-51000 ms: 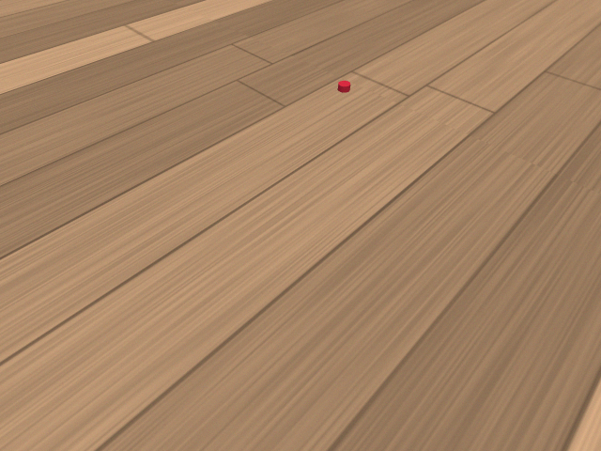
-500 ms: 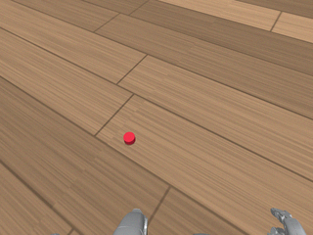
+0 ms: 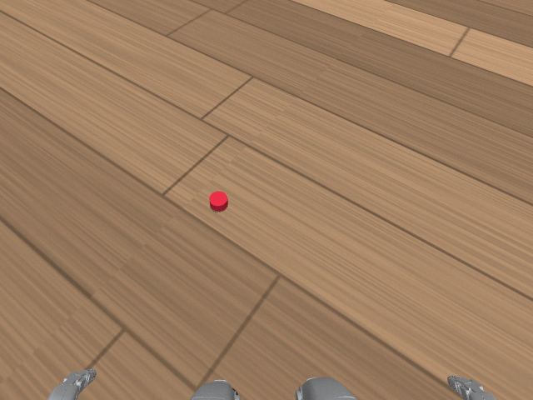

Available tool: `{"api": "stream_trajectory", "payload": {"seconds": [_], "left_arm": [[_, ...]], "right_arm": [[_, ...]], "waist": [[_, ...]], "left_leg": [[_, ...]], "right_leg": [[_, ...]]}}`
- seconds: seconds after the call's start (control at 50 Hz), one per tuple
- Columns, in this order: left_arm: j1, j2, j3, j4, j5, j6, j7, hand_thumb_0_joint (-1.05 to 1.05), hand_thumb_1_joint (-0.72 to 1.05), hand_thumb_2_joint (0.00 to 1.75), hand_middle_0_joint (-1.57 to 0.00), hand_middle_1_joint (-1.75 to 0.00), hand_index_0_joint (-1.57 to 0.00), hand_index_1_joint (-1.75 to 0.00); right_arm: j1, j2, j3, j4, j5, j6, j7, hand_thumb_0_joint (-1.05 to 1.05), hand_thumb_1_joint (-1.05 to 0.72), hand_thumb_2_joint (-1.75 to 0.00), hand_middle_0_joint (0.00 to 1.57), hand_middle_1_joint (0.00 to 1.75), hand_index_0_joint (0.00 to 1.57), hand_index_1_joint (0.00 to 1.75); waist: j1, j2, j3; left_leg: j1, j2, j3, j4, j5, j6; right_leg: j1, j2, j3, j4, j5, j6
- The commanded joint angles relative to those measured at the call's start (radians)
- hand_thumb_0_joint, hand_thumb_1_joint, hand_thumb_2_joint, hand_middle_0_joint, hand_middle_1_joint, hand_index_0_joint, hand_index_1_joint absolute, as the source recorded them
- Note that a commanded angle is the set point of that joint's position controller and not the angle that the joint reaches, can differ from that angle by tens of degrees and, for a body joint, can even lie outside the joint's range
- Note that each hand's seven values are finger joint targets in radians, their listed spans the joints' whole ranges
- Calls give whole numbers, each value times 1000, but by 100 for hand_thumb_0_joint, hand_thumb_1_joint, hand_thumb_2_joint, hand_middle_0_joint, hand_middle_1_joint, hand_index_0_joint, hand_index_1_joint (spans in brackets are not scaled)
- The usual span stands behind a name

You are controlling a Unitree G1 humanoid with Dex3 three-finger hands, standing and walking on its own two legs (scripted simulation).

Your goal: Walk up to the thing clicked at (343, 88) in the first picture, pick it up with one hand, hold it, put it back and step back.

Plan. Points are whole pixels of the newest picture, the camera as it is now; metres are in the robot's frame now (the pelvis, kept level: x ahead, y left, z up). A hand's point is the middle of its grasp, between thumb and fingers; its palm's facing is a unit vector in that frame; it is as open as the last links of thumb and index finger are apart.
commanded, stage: step back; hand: left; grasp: from above
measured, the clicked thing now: (218, 201) +0.93 +0.23 -0.74
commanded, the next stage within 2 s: stand in 1.32 s
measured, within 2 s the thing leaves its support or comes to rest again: neither
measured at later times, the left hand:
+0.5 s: hand out of the picture -0.09 +0.27 -0.14, palm faces +0.07 -0.90 -0.43, open 7.4 cm
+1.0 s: hand out of the picture -0.07 +0.26 -0.15, palm faces +0.09 -0.93 -0.35, open 7.4 cm
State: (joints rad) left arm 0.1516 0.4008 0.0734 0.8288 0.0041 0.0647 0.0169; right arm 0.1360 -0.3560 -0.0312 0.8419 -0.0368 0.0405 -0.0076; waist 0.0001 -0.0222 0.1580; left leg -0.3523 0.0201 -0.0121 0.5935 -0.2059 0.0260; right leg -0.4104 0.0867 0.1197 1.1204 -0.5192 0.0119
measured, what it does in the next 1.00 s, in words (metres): walks backwards: right foot, then left foot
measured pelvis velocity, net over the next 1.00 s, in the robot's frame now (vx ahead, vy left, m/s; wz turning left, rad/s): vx -0.10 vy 0.00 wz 0.07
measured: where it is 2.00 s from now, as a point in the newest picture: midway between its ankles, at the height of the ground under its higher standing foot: outside the picture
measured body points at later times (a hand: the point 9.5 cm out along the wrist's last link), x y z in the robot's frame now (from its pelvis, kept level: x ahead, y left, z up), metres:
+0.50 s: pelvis -0.13 -0.02 +0.00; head -0.12 -0.03 +0.45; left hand -0.09 +0.32 -0.11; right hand -0.06 -0.33 -0.13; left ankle -0.13 +0.11 -0.73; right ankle -0.10 -0.13 -0.72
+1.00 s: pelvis -0.10 +0.00 +0.00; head -0.09 +0.00 +0.45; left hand -0.07 +0.31 -0.13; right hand +0.00 -0.31 -0.12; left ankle -0.07 +0.12 -0.73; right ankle -0.10 -0.14 -0.73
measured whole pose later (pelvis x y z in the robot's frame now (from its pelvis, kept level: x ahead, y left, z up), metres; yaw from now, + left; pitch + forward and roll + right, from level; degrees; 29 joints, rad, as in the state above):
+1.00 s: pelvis -0.10 +0.00 +0.00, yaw +4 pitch -2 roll +0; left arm 0.21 0.37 0.04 1.00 0.01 -0.01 -0.01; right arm 0.18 -0.37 -0.05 1.01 -0.03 -0.01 0.00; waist 0.03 -0.02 0.07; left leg -0.30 0.00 0.00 0.59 -0.24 0.00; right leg -0.25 -0.04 -0.02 0.63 -0.36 0.01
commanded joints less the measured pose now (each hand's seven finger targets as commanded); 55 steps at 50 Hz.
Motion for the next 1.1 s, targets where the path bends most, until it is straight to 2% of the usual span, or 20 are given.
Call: {"api": "stream_trajectory", "payload": {"seconds": [0.0,0.08,0.1,0.12,0.14,0.2,0.32,0.4,0.42,0.44,0.46,0.48,0.62,0.64,0.66,0.68,0.9,0.94,0.96,1.08], "left_arm": [[51,161,51,-46,12,-37,7,0,90,90,-20,-30,-20,-30],[190,159,53,42,22,-56,1,0,90,90,-20,-30,-20,-30],[178,214,73,42,42,-60,1,0,90,90,-20,-30,-20,-30],[135,341,102,6,49,-56,0,0,90,90,-20,-30,-20,-30],[58,390,109,-31,49,-60,8,0,90,90,-20,-30,-20,-30],[-89,241,70,-49,44,-79,17,0,90,90,-20,-30,-20,-30],[86,251,81,-7,52,-91,6,0,90,90,-20,-30,-20,-30],[29,245,60,-7,38,-74,-9,0,90,90,-20,-30,-20,-30],[58,194,41,-4,40,-71,-11,0,90,90,-20,-30,-20,-30],[43,131,23,-9,25,-75,-17,0,90,90,-20,-30,-20,-30],[-24,195,48,5,17,-77,-12,0,90,90,-20,-30,-20,-30],[-28,215,52,14,20,-81,-17,0,90,90,-20,-30,-20,-30],[119,161,53,116,28,-114,-20,0,90,90,-20,-30,-20,-30],[133,196,62,115,37,-118,-13,0,90,90,-20,-30,-20,-30],[164,266,74,114,44,-124,-8,0,90,90,-20,-30,-20,-30],[129,316,86,101,43,-128,-9,0,90,90,-20,-30,-20,-30],[-18,180,19,71,13,-115,-11,0,90,90,-20,-30,-20,-30],[19,115,-2,81,-12,-101,-13,0,90,90,-20,-30,-20,-30],[30,157,13,116,-12,-94,-8,0,90,90,-20,-30,-20,-30],[-4,187,8,161,0,-114,-4,0,90,90,-20,-30,-20,-30]], "right_arm": [[7,-276,-86,-85,-1,-10,-13,0,-90,-90,20,30,20,30],[-30,-282,-81,-86,17,15,-4,0,-90,-90,20,30,20,30],[-12,-229,-69,-91,19,14,1,0,-90,-90,20,30,20,30],[-79,-183,-61,-125,25,7,-12,0,-90,-90,20,30,20,30],[-94,-226,-81,-122,18,13,-23,0,-90,-90,20,30,20,30],[26,-226,-75,-43,28,1,-15,0,-90,-90,20,30,20,30],[-37,-216,-69,-44,2,-26,8,0,-90,-90,20,30,20,30],[88,-200,-80,48,5,-53,15,0,-90,-90,20,30,20,30],[122,-221,-95,66,-3,-62,12,0,-90,-90,20,30,20,30],[133,-288,-105,60,-11,-70,8,0,-90,-90,20,30,20,30],[103,-362,-111,48,-5,-71,12,0,-90,-90,20,30,20,30],[47,-334,-106,37,-3,-79,13,0,-90,-90,20,30,20,30],[-10,-224,-66,35,8,-57,19,0,-90,-90,20,30,20,30],[7,-194,-57,30,12,-52,17,0,-90,-90,20,30,20,30],[-12,-157,-49,13,15,-52,14,0,-90,-90,20,30,20,30],[-9,-201,-63,27,6,-51,4,0,-90,-90,20,30,20,30],[98,-174,-70,112,3,-77,7,0,-90,-90,20,30,20,30],[10,-250,-71,84,1,-88,-3,0,-90,-90,20,30,20,30],[-32,-283,-72,81,11,-83,1,0,-90,-90,20,30,20,30],[-74,-203,-40,124,25,-76,-1,0,-90,-90,20,30,20,30]], "waist": [[-16,230,-196],[34,206,-274],[23,84,-222],[79,-227,-158],[88,-224,-71],[-34,-31,-75],[91,-154,-114],[13,-126,-121],[0,-42,-142],[-11,163,-142],[-38,188,-90],[-11,115,-37],[54,142,-102],[59,48,-97],[81,-114,-90],[76,-101,-40],[-19,-52,-159],[20,145,-195],[31,143,-180],[16,104,-202]], "left_leg": [[227,235,-244,-162,213,217],[109,156,-150,-64,50,115],[-107,70,-123,36,-119,49],[-238,-124,-77,277,-345,-12],[-169,-64,-184,490,-393,-47],[-157,-123,-174,594,-226,-37],[-172,-38,-65,212,-311,-53],[206,-63,38,-201,-166,-6],[333,-30,-48,-222,-163,13],[349,172,-421,-316,-453,90],[111,318,-586,-402,-703,214],[29,307,-537,-408,-647,216],[-90,113,-160,-160,-367,69],[-179,58,-111,-45,-387,39],[-290,-58,-63,170,-395,2],[-250,-43,-98,314,-392,-9],[230,-7,-2,-157,36,-13],[178,218,-313,-255,-34,87],[41,263,-319,-262,-125,156],[107,115,-106,-162,156,21]], "right_leg": [[25,-61,-65,-294,-3,12],[276,-51,-143,-733,209,-44],[340,-148,43,-728,125,-80],[177,-411,377,-843,29,-214],[-76,-566,534,-916,-3,-332],[28,-334,122,-725,344,-204],[281,-334,165,-759,-71,-200],[74,-294,62,-696,-57,-152],[-28,-256,14,-596,-35,-122],[-193,-146,-72,-443,-51,-42],[-117,-115,-117,-291,-74,-29],[-68,-134,-64,-230,-27,-35],[338,-57,-158,-660,201,-40],[394,-103,-46,-717,112,-65],[363,-320,329,-876,-185,-147],[231,-473,480,-946,-312,-234],[72,-261,-27,-609,441,-110],[61,-118,-112,-487,224,-28],[189,-111,-121,-472,60,-30],[286,-184,-45,-646,461,-53]]}}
